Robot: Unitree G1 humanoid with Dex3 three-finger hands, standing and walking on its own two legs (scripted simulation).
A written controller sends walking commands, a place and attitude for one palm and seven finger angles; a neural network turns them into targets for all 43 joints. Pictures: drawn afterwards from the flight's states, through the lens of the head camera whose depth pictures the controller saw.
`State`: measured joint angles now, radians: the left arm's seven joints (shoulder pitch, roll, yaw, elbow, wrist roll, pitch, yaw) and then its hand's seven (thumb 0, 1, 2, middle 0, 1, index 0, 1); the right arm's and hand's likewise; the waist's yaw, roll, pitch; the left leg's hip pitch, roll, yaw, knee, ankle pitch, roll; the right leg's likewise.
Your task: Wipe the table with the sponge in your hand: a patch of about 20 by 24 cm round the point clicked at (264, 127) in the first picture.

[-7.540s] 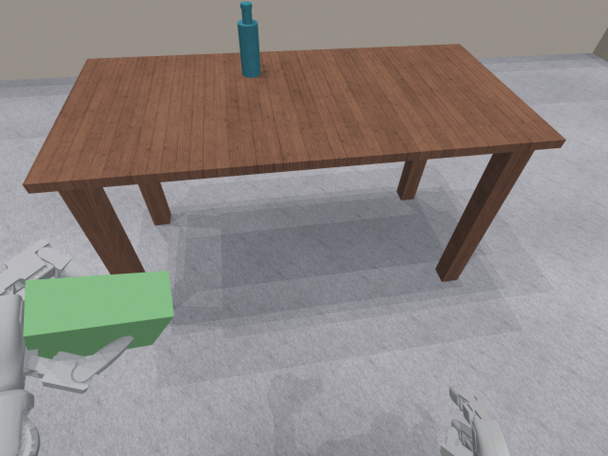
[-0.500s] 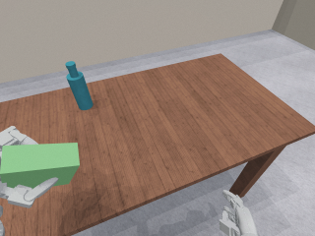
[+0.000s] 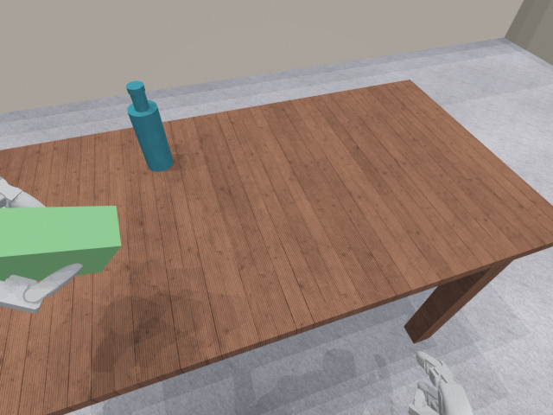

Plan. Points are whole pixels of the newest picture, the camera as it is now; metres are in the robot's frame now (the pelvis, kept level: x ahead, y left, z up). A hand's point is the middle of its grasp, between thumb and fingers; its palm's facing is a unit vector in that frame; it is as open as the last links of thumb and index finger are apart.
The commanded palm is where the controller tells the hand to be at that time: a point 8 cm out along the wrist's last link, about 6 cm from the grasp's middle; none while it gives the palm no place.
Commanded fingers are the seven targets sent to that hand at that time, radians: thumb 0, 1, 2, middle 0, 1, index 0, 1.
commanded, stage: look again from close up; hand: left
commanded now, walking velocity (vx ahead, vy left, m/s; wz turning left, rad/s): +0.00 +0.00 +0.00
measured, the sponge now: (70, 244) +0.25 +0.27 +0.15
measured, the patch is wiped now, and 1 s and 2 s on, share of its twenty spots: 0.00 0.00 0.00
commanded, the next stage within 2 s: shuffle to correct the standing spot in 0.26 s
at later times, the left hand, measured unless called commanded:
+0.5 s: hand (29, 234) +0.25 +0.32 +0.16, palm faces +0.35 -0.85 -0.39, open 9.3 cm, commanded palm +0.19 +0.35 +0.18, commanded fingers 0.00 0.10 1.30 -1.20 -1.60 -1.20 -1.60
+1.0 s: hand (83, 314) +0.18 +0.22 +0.15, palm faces +0.33 -0.87 -0.37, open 9.3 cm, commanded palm +0.13 +0.26 +0.18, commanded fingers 0.00 0.10 1.30 -1.20 -1.60 -1.20 -1.60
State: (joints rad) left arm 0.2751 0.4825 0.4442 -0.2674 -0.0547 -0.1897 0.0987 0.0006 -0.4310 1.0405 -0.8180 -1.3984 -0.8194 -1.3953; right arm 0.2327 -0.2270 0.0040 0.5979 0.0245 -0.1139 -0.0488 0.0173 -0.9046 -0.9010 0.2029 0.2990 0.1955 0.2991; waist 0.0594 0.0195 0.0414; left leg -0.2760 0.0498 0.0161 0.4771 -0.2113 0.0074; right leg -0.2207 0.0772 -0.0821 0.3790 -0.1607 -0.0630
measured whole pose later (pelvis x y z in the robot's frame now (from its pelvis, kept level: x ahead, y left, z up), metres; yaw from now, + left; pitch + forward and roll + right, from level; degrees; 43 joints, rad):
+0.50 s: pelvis +0.03 +0.07 +0.00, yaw +0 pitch +0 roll -1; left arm 0.42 0.41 0.38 -0.53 -0.03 -0.23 0.09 0.00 -0.43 1.04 -0.81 -1.40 -0.82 -1.40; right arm 0.20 -0.16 0.02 0.57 -0.01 -0.16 -0.01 0.01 -0.90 -0.90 0.21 0.30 0.20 0.31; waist 0.03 -0.08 0.09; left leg -0.20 -0.06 0.06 0.42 -0.22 0.08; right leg -0.23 -0.03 -0.05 0.52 -0.26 -0.01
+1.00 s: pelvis -0.04 -0.02 -0.01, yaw -2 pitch +0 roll -1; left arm 0.48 0.36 0.36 -0.50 -0.07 -0.14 0.08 0.00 -0.43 1.04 -0.82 -1.40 -0.82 -1.40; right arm 0.22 -0.21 0.00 0.58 0.01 -0.11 -0.05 0.02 -0.90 -0.90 0.21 0.30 0.20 0.30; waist 0.03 -0.02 0.03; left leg -0.37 0.05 0.02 0.69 -0.35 0.00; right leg -0.27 0.06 -0.11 0.48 -0.21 -0.10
